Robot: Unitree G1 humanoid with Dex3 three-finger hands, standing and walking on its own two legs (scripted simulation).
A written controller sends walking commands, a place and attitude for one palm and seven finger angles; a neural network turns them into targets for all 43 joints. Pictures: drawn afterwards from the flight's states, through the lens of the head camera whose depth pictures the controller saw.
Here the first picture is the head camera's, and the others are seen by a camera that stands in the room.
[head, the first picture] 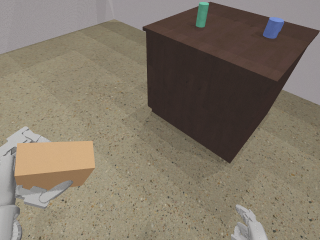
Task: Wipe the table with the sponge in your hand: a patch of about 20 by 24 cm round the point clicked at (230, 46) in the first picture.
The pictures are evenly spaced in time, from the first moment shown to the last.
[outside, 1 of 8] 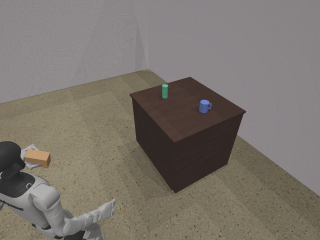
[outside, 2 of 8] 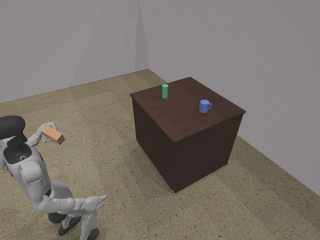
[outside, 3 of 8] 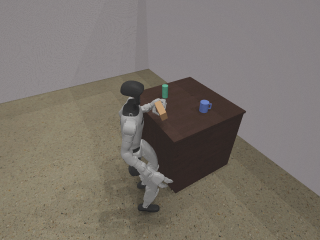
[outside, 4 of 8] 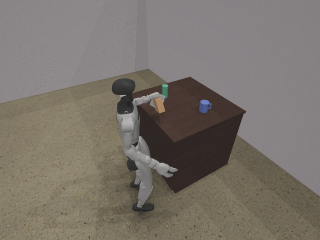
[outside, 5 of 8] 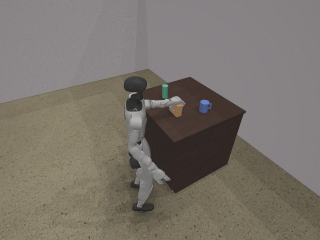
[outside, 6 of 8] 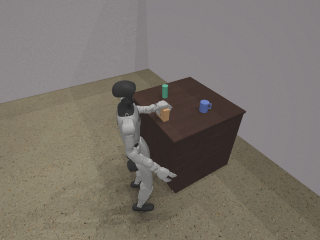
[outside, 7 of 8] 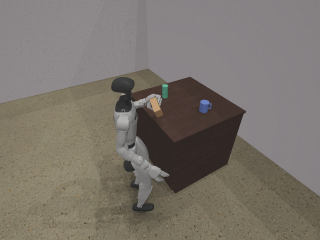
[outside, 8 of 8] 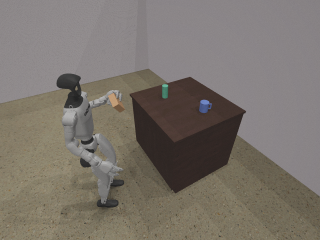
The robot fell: no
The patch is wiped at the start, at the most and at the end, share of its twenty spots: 0.00 1.00 1.00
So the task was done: yes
